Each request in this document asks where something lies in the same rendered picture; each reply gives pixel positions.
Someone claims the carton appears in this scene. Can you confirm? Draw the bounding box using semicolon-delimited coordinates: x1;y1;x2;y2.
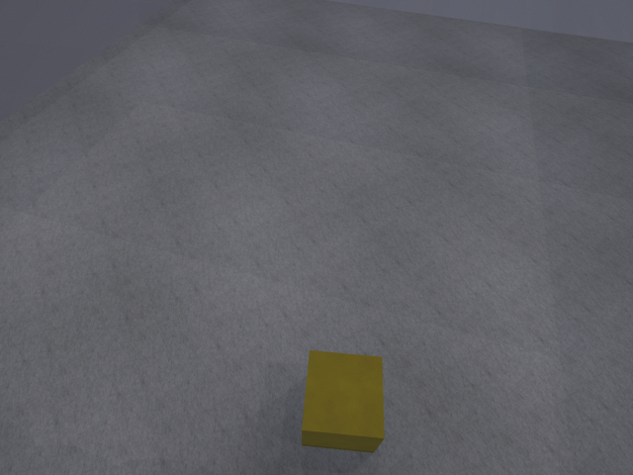
302;350;385;453

